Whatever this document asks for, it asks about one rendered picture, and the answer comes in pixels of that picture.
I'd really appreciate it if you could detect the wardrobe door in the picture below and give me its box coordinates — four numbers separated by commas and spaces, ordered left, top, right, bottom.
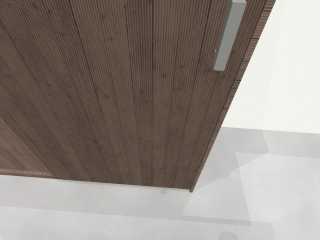
0, 118, 50, 172
0, 0, 265, 190

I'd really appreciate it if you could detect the handle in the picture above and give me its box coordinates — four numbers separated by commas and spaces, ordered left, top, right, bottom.
212, 0, 247, 71

